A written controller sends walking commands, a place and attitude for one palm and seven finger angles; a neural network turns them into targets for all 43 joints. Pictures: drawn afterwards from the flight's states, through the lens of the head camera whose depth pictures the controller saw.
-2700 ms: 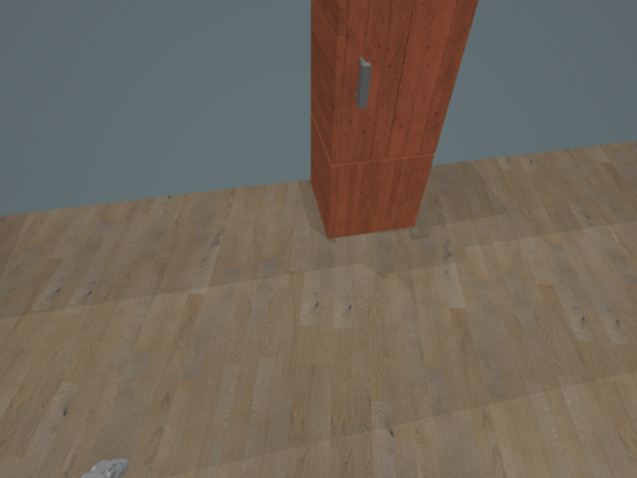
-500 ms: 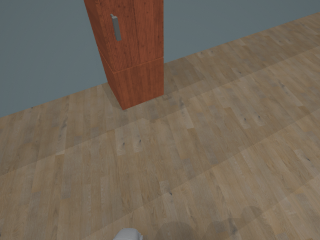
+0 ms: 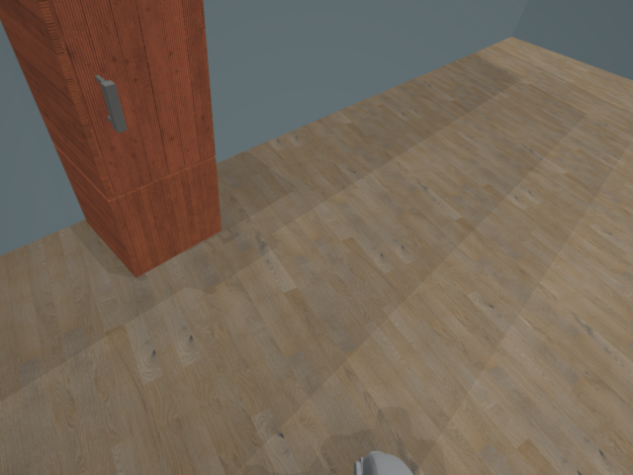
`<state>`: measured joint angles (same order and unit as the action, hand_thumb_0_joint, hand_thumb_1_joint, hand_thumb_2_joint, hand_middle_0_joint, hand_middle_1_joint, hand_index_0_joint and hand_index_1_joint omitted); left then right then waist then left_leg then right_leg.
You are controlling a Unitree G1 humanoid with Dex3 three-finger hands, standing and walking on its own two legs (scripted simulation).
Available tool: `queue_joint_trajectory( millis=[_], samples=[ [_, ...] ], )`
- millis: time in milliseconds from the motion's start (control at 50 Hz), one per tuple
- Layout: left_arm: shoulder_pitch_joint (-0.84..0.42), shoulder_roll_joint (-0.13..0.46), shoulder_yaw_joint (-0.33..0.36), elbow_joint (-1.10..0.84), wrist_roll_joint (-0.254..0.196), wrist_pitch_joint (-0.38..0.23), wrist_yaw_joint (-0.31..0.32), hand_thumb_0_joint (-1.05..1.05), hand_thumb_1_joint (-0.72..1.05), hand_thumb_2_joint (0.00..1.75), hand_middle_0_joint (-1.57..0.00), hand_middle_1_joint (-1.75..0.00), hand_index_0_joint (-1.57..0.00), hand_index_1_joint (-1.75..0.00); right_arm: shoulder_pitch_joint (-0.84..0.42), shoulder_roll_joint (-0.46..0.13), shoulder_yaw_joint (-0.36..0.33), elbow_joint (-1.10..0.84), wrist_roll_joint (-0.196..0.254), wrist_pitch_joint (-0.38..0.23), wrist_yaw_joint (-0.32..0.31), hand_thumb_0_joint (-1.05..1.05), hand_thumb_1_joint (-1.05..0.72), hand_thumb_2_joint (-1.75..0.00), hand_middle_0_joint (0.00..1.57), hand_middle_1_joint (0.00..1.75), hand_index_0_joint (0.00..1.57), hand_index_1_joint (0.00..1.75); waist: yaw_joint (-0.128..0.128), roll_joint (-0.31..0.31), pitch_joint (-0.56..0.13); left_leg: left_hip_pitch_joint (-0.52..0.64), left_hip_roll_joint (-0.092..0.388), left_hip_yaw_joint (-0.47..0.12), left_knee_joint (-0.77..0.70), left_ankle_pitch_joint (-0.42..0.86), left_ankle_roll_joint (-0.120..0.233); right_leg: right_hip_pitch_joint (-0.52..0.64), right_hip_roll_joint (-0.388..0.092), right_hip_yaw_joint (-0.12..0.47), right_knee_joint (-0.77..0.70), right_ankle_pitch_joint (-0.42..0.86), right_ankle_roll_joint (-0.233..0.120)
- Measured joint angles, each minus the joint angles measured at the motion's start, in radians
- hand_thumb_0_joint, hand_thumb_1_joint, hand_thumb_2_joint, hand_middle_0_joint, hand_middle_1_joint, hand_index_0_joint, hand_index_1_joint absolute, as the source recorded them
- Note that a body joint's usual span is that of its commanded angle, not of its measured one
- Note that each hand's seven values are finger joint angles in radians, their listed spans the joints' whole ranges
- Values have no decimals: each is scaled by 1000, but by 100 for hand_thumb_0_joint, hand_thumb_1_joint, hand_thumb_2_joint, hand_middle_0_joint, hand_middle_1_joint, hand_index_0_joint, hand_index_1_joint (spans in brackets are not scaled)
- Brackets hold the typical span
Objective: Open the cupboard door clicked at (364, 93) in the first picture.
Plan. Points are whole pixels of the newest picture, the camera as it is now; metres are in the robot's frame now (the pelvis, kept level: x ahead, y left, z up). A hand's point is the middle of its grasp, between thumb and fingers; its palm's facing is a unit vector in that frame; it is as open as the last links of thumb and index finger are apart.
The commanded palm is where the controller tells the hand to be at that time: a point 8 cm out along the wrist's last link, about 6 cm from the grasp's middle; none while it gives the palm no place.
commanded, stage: walk to a spot facing it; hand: left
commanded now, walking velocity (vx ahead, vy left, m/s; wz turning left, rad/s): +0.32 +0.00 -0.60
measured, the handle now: (109, 103) +0.93 +0.59 -0.06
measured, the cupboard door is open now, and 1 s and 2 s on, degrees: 0 0 0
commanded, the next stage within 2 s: turn to face it in 1.16 s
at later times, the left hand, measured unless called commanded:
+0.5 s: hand (267, 360) +0.35 +0.09 -0.19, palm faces -0.25 -0.95 -0.18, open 7.3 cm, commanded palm none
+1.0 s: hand (268, 283) +0.52 +0.12 -0.19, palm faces -0.37 -0.92 -0.15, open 7.4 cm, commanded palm none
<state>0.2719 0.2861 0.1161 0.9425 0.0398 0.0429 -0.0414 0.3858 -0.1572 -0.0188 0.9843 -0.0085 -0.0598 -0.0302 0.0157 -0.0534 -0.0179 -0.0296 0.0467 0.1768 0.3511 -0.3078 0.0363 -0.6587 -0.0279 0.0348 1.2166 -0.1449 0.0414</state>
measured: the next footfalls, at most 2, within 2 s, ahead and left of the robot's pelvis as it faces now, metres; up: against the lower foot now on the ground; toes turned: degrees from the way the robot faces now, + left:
right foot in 0.34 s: +0.25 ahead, -0.13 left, +0.00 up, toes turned -20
left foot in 0.76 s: +0.50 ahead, +0.04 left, +0.00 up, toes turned -10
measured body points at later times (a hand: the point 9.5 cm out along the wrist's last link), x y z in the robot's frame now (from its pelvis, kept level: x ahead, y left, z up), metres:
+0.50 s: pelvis +0.21 -0.06 -0.02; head +0.24 -0.04 +0.43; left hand +0.37 +0.14 -0.17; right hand +0.10 -0.26 -0.17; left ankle +0.19 +0.09 -0.65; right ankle +0.22 -0.12 -0.75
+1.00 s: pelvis +0.43 -0.04 +0.00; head +0.46 -0.02 +0.44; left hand +0.54 +0.17 -0.17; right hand +0.37 -0.28 -0.14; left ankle +0.46 +0.05 -0.75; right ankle +0.37 -0.17 -0.64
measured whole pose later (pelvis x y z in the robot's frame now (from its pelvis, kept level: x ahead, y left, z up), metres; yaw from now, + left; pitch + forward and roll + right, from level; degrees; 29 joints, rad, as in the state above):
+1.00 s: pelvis +0.43 -0.04 +0.00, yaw -27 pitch -1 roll -1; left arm 0.30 0.20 0.09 1.03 0.03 0.01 -0.02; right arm 0.27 -0.15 -0.06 1.00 -0.02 -0.09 -0.03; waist 0.02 -0.05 0.04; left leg -0.15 0.10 0.28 0.45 -0.28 0.02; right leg -0.56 -0.08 -0.05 1.23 -0.26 0.01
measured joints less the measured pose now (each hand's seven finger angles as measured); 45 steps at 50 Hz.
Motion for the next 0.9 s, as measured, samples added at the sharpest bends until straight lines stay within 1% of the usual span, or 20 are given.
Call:
queue_joint_trajectory(
  millis=[100,180,220,260,300,320,340,360,380,400,420,460,540,600,680,760,780,820,860,900],
  samples=[
    [-38,-28,-11,6,-2,13,-1,0,91,90,-20,-30,-19,-30,82,21,4,52,0,-9,-8,1,-91,-90,20,30,20,30,-20,1,26,62,0,73,-17,-52,-6,-50,-35,-31,-3,36,3],
    [-91,-63,-31,12,-4,16,-9,1,91,90,-20,-30,-19,-30,132,36,6,87,-10,-13,-10,1,-91,-90,20,30,20,30,-51,10,64,113,8,120,-27,-97,-18,-24,-47,-106,-162,12,-13],
    [-128,-80,-43,11,-6,12,-11,1,91,90,-20,-30,-19,-30,152,42,7,101,-15,-13,-9,1,-91,-90,20,30,20,30,-70,16,89,139,15,141,-28,-123,-31,11,-37,-144,-281,-22,-32],
    [-165,-94,-53,5,-7,1,-11,1,91,90,-20,-30,-19,-30,171,46,6,115,-17,-10,-7,1,-91,-90,20,30,20,30,-84,25,111,158,30,162,-7,-159,-48,56,-9,-181,-402,-63,-59],
    [-190,-103,-60,-4,-7,-21,-9,1,91,90,-20,-30,-19,-30,188,49,3,133,-14,-2,-4,1,-91,-90,20,30,20,30,-87,28,124,160,54,185,77,-200,-64,124,30,-215,-509,-91,-92],
    [-192,-104,-63,-8,-6,-37,-8,1,91,90,-20,-30,-20,-30,200,51,2,140,-10,3,0,1,-91,-90,20,30,20,30,-85,23,124,141,70,189,173,-215,-70,176,45,-229,-570,-79,-111],
    [-191,-101,-66,-13,-6,-54,-6,1,91,90,-20,-30,-20,-30,216,55,1,144,-2,10,5,1,-91,-90,20,30,20,30,-81,10,115,90,88,178,326,-190,-71,220,43,-231,-612,-30,-143],
    [-192,-103,-65,-16,-10,-70,1,0,91,90,-20,-30,-20,-30,208,54,-1,149,5,19,8,1,-91,-90,20,30,20,30,-72,11,117,8,104,124,534,-184,-76,214,50,-227,-573,-31,-162],
    [-189,-104,-65,-17,-18,-79,8,0,91,90,-20,-30,-20,-30,185,51,-5,151,10,30,9,1,-91,-90,20,30,20,30,-69,15,125,-76,102,49,729,-190,-72,221,60,-221,-538,-68,-169],
    [-182,-103,-65,-13,-25,-82,16,0,91,89,-20,-30,-20,-30,157,47,-10,147,11,36,10,1,-91,-90,20,30,20,30,-71,21,131,-153,99,-14,869,-163,-67,247,72,-217,-534,-102,-170],
    [-170,-101,-65,-6,-30,-82,22,0,91,89,-20,-30,-20,-30,127,44,-15,136,9,39,11,1,-91,-90,20,30,20,30,-73,24,130,-224,98,-57,953,-130,-65,279,81,-211,-551,-122,-166],
    [-139,-98,-65,15,-31,-81,34,0,91,89,-20,-30,-20,-30,62,37,-22,103,1,42,12,2,-91,-90,20,30,20,30,-73,26,113,-353,111,-99,998,-75,-66,337,94,-192,-610,-124,-150],
    [-82,-81,-50,49,-23,-92,53,-1,94,89,-20,-30,-20,-30,-65,19,-32,18,-10,36,16,1,-91,-90,20,30,20,30,-67,50,72,-529,142,-130,852,-3,-79,421,105,-148,-719,-107,-140],
    [-43,-76,-52,69,-20,-93,49,-1,93,89,-20,-30,-20,-30,-138,3,-40,-23,-14,31,22,1,-92,-90,20,30,20,30,-56,70,47,-570,149,-125,685,70,-90,467,102,-121,-763,-119,-124],
    [3,-76,-56,80,-17,-99,45,-1,92,89,-20,-30,-20,-30,-198,-12,-37,-41,-15,22,41,1,-93,-90,20,30,20,30,-18,75,31,-527,127,-107,457,111,-90,521,92,-94,-775,-165,-98],
    [59,-80,-57,87,-18,-97,44,0,91,89,-20,-30,-20,-30,-225,-17,-31,-42,-17,10,49,1,-92,-90,20,30,20,30,22,61,27,-405,77,-70,263,109,-76,565,74,-69,-730,-251,-63],
    [72,-77,-54,93,-21,-94,43,0,91,89,-20,-30,-20,-30,-234,-11,-29,-39,-20,2,47,1,-92,-90,20,30,20,30,26,41,32,-381,61,-52,248,133,-51,555,57,-55,-675,-285,-59],
    [83,-77,-50,112,-27,-78,41,0,91,90,-20,-30,-20,-30,-245,-1,-20,-43,-27,-13,44,1,-92,-90,20,30,20,30,32,14,48,-357,55,-11,291,77,-17,468,38,-37,-420,-334,-70],
    [88,-82,-48,131,-22,-63,37,0,91,89,-20,-30,-20,-30,-233,8,-14,-45,-26,-22,37,1,-91,-90,20,30,20,30,23,13,52,-305,60,20,278,31,-7,362,31,-44,-168,-320,-71],
    [78,-84,-42,135,-16,-51,28,1,91,89,-20,-30,-20,-30,-203,19,-12,-37,-23,-27,28,1,-91,-90,20,30,20,30,11,13,54,-246,61,42,223,31,-12,270,8,-65,-31,-256,-65]
  ],
)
